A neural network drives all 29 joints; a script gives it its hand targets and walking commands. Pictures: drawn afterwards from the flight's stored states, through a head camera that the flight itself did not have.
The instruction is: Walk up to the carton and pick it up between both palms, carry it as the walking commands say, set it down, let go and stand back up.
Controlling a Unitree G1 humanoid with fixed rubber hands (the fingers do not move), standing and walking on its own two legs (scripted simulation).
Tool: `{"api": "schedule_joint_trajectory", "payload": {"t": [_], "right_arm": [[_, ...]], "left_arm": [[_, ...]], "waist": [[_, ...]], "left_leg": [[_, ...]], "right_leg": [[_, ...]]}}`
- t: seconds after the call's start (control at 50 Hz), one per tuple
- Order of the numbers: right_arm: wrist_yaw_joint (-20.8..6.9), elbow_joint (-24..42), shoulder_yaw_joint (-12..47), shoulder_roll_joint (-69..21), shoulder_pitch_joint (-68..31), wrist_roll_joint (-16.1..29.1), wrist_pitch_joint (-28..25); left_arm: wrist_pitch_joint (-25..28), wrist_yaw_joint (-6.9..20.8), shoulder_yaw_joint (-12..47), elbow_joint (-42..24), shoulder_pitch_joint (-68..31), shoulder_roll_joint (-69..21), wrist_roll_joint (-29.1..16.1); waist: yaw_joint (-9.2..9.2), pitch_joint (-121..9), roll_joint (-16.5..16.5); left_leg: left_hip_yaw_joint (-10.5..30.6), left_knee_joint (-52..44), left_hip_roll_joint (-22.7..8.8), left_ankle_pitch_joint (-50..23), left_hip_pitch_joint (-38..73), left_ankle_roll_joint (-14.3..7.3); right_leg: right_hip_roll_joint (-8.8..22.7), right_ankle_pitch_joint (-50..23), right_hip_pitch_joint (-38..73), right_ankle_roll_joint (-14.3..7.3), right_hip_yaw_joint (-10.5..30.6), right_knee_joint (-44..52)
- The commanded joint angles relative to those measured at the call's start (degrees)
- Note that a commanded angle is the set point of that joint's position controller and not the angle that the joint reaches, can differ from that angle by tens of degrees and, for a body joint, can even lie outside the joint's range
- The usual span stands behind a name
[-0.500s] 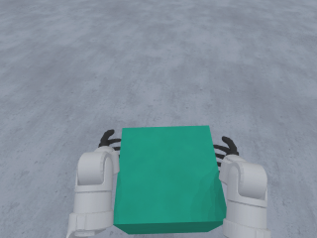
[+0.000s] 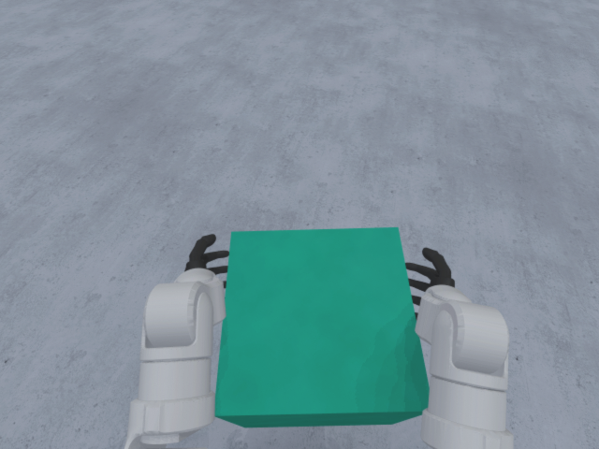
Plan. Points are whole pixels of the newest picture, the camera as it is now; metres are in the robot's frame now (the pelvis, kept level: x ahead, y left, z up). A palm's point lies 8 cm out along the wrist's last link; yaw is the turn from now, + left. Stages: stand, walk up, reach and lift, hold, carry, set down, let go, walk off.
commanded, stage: carry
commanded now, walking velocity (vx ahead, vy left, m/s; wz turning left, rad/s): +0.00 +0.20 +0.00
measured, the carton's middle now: (316, 334) +0.30 +0.00 -0.01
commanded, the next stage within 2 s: none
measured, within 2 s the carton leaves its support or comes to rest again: neither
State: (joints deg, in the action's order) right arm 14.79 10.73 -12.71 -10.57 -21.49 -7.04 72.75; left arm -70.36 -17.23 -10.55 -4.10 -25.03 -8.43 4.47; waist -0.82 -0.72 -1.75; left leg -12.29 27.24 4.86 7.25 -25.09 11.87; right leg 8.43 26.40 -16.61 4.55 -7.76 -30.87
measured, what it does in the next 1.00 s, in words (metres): steps to the left: left foot, then right foot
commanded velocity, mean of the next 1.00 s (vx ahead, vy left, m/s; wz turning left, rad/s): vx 0.00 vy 0.20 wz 0.00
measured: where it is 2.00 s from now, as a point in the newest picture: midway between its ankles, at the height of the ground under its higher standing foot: outside the picture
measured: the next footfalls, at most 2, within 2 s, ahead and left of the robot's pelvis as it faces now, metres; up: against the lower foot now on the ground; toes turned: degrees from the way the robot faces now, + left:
left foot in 0.08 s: +0.10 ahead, +0.05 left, +0.00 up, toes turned +9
right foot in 0.22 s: +0.04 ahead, -0.11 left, +0.00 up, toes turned -12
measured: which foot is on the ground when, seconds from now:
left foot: down 0.00-0.00, up 0.02-0.06, down 0.08-0.22, up 0.24-0.32, down 0.34-0.76, up 0.78-0.88, down 0.90-1.00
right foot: down 0.00-0.08, up 0.10-0.20, down 0.22-0.34, up 0.36-0.72, down 0.74-1.00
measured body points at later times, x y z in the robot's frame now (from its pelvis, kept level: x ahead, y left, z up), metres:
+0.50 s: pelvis -0.02 +0.14 -0.01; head +0.00 +0.16 +0.44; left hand +0.29 +0.30 +0.06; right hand +0.29 +0.00 +0.07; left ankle +0.02 +0.19 -0.73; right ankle -0.05 -0.01 -0.67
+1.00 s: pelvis -0.06 +0.19 -0.01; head -0.04 +0.18 +0.44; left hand +0.25 +0.34 +0.07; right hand +0.25 +0.04 +0.06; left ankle -0.02 +0.26 -0.73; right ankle -0.05 +0.05 -0.73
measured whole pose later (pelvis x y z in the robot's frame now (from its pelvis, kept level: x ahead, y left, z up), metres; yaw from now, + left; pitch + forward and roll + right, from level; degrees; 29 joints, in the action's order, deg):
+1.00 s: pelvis -0.06 +0.19 -0.01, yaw +1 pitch +3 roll +1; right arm 13.6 10.6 -12.8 -10.3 -20.5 -6.4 71.2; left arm -69.0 -19.3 -10.5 -6.5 -23.0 -9.8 3.7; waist -0.1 -1.0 -0.3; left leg -13.1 33.7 -0.2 13.7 -23.2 -5.0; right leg 9.8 22.0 -22.6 2.0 -9.2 -40.3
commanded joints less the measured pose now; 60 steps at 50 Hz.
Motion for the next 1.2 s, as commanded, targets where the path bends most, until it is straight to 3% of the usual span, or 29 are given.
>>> {"api": "schedule_joint_trajectory", "payload": {"t": [0.0,0.04,0.06,0.08,0.12,0.16,0.18,0.2,0.22,0.24,0.26,0.3,0.32,0.34,0.36,0.4,0.58,0.68,0.7,0.74,0.76,0.8,0.84,0.9,0.96,1.0,1.06,1.12,1.18], "right_arm": [[-24.89,5.14,43.29,-53.17,-38.41,29.50,0.08],[-25.09,2.37,39.77,-53.38,-36.58,28.29,-0.26],[-24.70,6.04,41.70,-53.67,-39.91,27.58,-0.86],[-24.88,8.08,41.44,-51.88,-40.03,27.94,-1.00],[-25.47,2.13,40.42,-55.23,-38.27,27.44,-0.42],[-26.48,3.66,39.81,-56.14,-39.95,27.67,-1.23],[-26.34,3.45,40.36,-54.90,-37.63,27.35,-1.83],[-25.27,5.90,39.77,-51.63,-39.24,27.12,-1.82],[-24.59,10.86,39.61,-49.03,-42.36,28.58,-1.88],[-24.60,7.85,37.32,-50.50,-37.99,26.88,-1.73],[-25.20,7.66,37.89,-52.30,-40.49,26.85,-2.10],[-25.21,6.57,39.94,-53.66,-38.95,26.22,-0.99],[-25.53,2.02,39.67,-54.14,-35.61,26.28,-0.59],[-25.48,2.11,38.70,-53.81,-34.76,26.03,-0.84],[-25.90,0.16,38.19,-54.80,-34.71,26.37,-0.89],[-26.14,1.14,37.43,-54.27,-34.65,25.16,-1.10],[-26.61,1.42,39.16,-54.03,-36.60,25.51,-2.20],[-25.82,4.77,41.43,-51.37,-37.07,25.22,-2.39],[-25.54,2.08,41.13,-51.41,-33.46,23.62,-1.99],[-25.39,4.85,42.47,-52.55,-39.33,25.05,-2.42],[-25.43,6.20,43.12,-53.56,-40.74,25.65,-2.70],[-25.25,8.06,44.27,-54.99,-43.10,27.09,-3.13],[-25.22,4.05,45.23,-55.51,-34.52,26.90,-2.21],[-25.42,5.76,45.59,-55.76,-37.22,27.79,-2.26],[-25.16,4.44,44.34,-55.93,-36.55,28.04,-2.06],[-25.48,4.25,45.06,-55.43,-36.34,27.25,-1.87],[-25.61,1.78,43.37,-53.64,-34.06,25.70,-2.02],[-25.28,4.45,43.51,-53.24,-38.72,25.80,-2.06],[-24.93,3.74,44.48,-54.25,-34.04,25.73,-2.01]], "left_arm": [[-0.45,25.92,41.78,-9.37,-36.04,-58.56,-28.98],[-2.35,24.82,42.05,-8.29,-37.56,-60.86,-29.39],[-2.57,25.76,40.79,-10.31,-38.33,-60.72,-27.51],[-2.21,26.13,38.26,-7.72,-31.64,-59.45,-25.25],[-1.21,25.72,39.42,-7.24,-35.25,-61.85,-25.36],[-0.38,25.44,43.18,-12.05,-40.59,-62.49,-27.73],[0.03,25.49,42.90,-13.60,-43.29,-60.20,-28.73],[-0.13,25.33,41.06,-11.99,-38.69,-59.04,-28.13],[0.71,25.12,41.20,-10.68,-34.80,-60.55,-29.14],[-0.35,24.01,41.02,-10.11,-35.22,-61.36,-30.25],[-0.30,24.46,40.87,-14.69,-39.31,-62.64,-28.91],[-1.56,25.27,38.24,-11.55,-34.94,-60.75,-23.86],[-2.23,25.55,35.58,-5.31,-30.73,-59.85,-22.72],[-2.39,25.88,37.14,-3.80,-30.16,-60.53,-23.66],[-1.64,25.42,38.88,-8.63,-34.51,-61.07,-24.54],[-1.33,25.87,39.73,-3.90,-31.74,-62.93,-24.51],[-0.52,25.80,41.16,-5.48,-36.99,-62.13,-26.97],[-0.71,26.57,38.97,-3.83,-31.97,-61.31,-26.72],[-0.73,27.30,38.74,-4.18,-31.81,-60.29,-26.59],[0.12,27.91,38.69,-2.20,-31.81,-62.07,-26.81],[0.10,28.08,37.79,-1.58,-29.44,-61.33,-26.05],[0.29,27.38,40.79,-9.54,-36.48,-62.44,-27.63],[-0.09,27.64,39.34,-7.11,-29.43,-60.06,-26.26],[0.02,27.20,39.10,-8.68,-28.99,-59.16,-25.09],[-0.03,26.81,40.58,-11.46,-32.77,-60.01,-26.47],[-0.37,27.35,39.32,-7.37,-28.40,-59.56,-24.55],[-0.28,27.38,40.72,-6.62,-32.57,-60.58,-26.07],[-0.67,27.41,39.45,-6.01,-33.25,-61.31,-26.24],[0.22,27.81,38.46,-6.14,-26.88,-59.75,-25.59]], "waist": [[-0.68,-35.45,36.30],[2.47,-24.01,7.65],[1.97,-23.47,-0.98],[1.51,-24.47,-16.29],[0.06,-29.98,-10.77],[-1.79,-30.65,-21.73],[-2.23,-29.08,-16.42],[-3.68,-31.87,1.44],[-1.55,-39.17,33.70],[0.82,-31.65,23.23],[1.43,-22.46,8.68],[1.98,-19.96,8.12],[1.66,-23.14,0.08],[1.43,-23.55,-14.77],[1.60,-27.52,-18.70],[1.15,-24.68,-7.11],[0.91,-28.69,-9.39],[0.95,-32.62,-8.32],[-0.10,-31.26,-4.56],[-0.49,-27.25,17.06],[0.13,-26.07,19.17],[0.14,-22.65,7.37],[0.71,-25.90,14.61],[0.49,-27.89,12.45],[0.81,-31.17,-12.00],[1.25,-30.08,-3.90],[1.26,-26.65,-9.30],[0.24,-28.38,-3.63],[-0.32,-28.23,16.94]], "left_leg": [[18.34,33.99,-15.86,13.03,8.90,6.47],[23.77,1.30,-17.01,20.93,8.28,-7.47],[16.98,-11.15,-14.37,5.04,18.43,-9.85],[22.53,-10.77,-26.99,-19.85,23.99,-10.82],[12.66,-10.99,-21.15,-27.17,20.90,1.53],[-1.47,-15.69,-11.60,-33.38,20.35,21.98],[-5.36,-3.03,-7.99,-65.57,24.00,27.33],[1.37,23.96,-9.15,-63.45,22.99,21.19],[17.38,56.47,-15.28,9.75,15.63,7.44],[25.29,44.25,-14.60,29.71,3.07,-0.79],[22.62,23.04,-13.22,22.61,6.47,-7.44],[14.76,0.46,-11.61,14.35,18.55,-11.44],[9.71,-4.24,-11.88,7.30,26.08,-10.14],[21.29,-6.14,-25.00,-19.84,28.63,-14.38],[22.86,-6.16,-28.22,-23.50,23.93,-15.99],[15.69,-5.99,-24.11,-11.06,20.68,-15.06],[16.87,-3.17,-23.12,-31.50,27.90,-16.42],[12.26,-3.11,-20.69,-23.29,23.90,-15.21],[10.13,-2.58,-19.45,-8.02,18.28,-13.94],[5.66,12.46,-11.40,14.56,-0.75,-8.59],[12.39,19.36,-11.11,17.96,-4.05,-8.94],[11.25,13.44,-9.17,16.33,-0.73,-9.66],[7.61,5.93,-8.10,13.90,4.92,-10.38],[5.13,-1.38,-8.53,0.68,17.33,-12.19],[16.94,0.51,-24.41,-33.84,30.71,-19.96],[15.41,-0.45,-23.96,-28.27,29.46,-22.75],[14.47,-3.80,-22.77,-17.59,24.82,-21.61],[6.26,-1.38,-16.68,-2.21,17.58,-16.56],[5.59,13.93,-8.99,19.24,1.00,-11.64]], "right_leg": [[26.74,-11.79,5.75,-7.20,22.63,10.88],[16.56,-23.27,-10.87,-3.15,10.07,-5.13],[7.29,-19.75,-7.72,-0.80,2.74,-9.94],[-1.59,7.28,-18.56,1.14,-5.34,-18.87],[-2.37,12.68,-7.90,-1.48,-2.00,-23.70],[-5.90,14.60,5.48,-0.89,-13.86,-4.72],[-5.95,11.77,12.94,-1.04,-16.93,11.43],[3.33,-7.32,15.69,-4.27,-9.95,23.01],[25.79,-18.78,7.03,-7.78,15.97,9.72],[19.58,-14.46,-1.58,-8.49,14.64,5.56],[12.93,-16.67,-6.76,-5.52,9.34,3.70],[11.90,-19.03,-12.25,-2.97,6.21,-1.88],[6.21,-10.88,-14.19,-1.21,0.33,-6.55],[-0.41,6.97,-20.56,0.79,-3.20,-17.58],[-0.93,12.68,-17.71,0.16,0.20,-28.03],[0.17,6.02,-18.49,-0.90,1.95,-35.48],[-2.26,6.79,-15.30,-3.09,1.17,-26.14],[-4.59,2.33,-2.75,-4.28,-3.19,-6.00],[-1.04,-6.66,4.41,-5.32,-0.82,4.99],[19.39,-17.02,10.55,-12.46,26.21,10.73],[23.33,-10.69,5.02,-15.74,33.14,12.65],[15.85,-26.22,4.33,-11.24,20.64,7.97],[13.90,-51.62,8.69,-9.15,14.36,2.50],[9.14,-56.17,5.44,-4.02,7.56,-2.27],[0.91,1.43,-12.21,-1.06,0.16,-12.81],[0.25,7.39,-12.13,-3.37,0.55,-15.68],[-0.24,4.57,-14.04,-4.18,0.25,-19.09],[-0.08,-10.67,-0.41,-3.97,-2.17,1.60],[19.67,-28.34,9.52,-11.62,20.80,7.27]]}}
